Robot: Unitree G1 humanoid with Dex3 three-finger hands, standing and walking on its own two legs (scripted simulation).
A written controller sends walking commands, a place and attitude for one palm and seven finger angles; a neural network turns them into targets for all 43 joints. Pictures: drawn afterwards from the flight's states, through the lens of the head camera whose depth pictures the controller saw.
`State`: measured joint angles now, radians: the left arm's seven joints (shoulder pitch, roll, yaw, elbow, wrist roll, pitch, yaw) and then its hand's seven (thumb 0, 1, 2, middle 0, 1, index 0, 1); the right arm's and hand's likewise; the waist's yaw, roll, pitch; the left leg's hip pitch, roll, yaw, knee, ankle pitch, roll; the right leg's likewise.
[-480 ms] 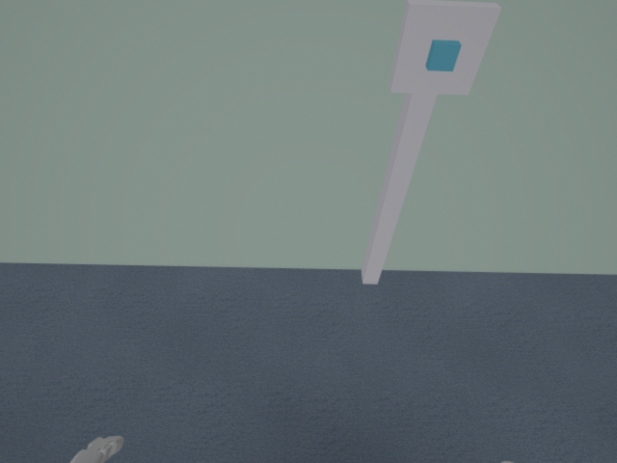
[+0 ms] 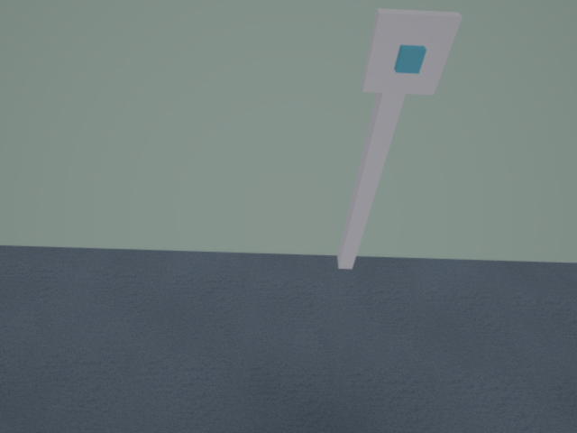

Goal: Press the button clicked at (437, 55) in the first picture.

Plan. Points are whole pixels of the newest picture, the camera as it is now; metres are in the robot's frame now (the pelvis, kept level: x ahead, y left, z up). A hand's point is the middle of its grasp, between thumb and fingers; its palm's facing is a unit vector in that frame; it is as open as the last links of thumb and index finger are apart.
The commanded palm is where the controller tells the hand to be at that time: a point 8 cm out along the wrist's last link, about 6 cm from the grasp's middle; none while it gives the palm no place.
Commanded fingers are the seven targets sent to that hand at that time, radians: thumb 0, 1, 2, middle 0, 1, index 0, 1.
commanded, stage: stand and wait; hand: left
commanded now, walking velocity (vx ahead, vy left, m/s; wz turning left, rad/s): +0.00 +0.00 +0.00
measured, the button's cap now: (409, 58) +0.87 -0.22 +0.14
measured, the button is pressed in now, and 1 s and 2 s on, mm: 0 0 0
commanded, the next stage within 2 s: look at it before walking up in 0.52 s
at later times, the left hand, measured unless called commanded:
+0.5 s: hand out of the picture +0.06 +0.23 -0.15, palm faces -0.04 -0.94 -0.34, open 7.4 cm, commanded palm none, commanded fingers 0.00 0.90 0.90 -0.20 -0.30 -0.20 -0.30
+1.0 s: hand out of the picture +0.06 +0.23 -0.15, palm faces -0.04 -0.94 -0.34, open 7.4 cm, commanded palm none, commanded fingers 0.00 0.90 0.90 -0.20 -0.30 -0.20 -0.30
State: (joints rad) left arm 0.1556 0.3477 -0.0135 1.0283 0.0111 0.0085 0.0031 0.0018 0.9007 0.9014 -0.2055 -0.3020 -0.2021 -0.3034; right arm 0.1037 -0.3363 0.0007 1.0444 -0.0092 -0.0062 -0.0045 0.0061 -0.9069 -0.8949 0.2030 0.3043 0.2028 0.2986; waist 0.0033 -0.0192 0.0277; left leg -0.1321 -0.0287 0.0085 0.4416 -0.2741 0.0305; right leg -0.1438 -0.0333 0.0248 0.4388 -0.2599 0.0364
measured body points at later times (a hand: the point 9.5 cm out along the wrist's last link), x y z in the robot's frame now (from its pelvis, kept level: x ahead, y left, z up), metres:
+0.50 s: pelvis -0.02 -0.01 +0.00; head -0.02 -0.01 +0.45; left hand +0.06 +0.28 -0.13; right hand +0.05 -0.31 -0.13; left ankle -0.02 +0.10 -0.74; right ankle -0.01 -0.14 -0.74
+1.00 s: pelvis -0.01 -0.02 +0.01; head -0.01 -0.02 +0.45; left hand +0.07 +0.28 -0.13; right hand +0.07 -0.32 -0.13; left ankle -0.02 +0.10 -0.74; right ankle -0.01 -0.14 -0.74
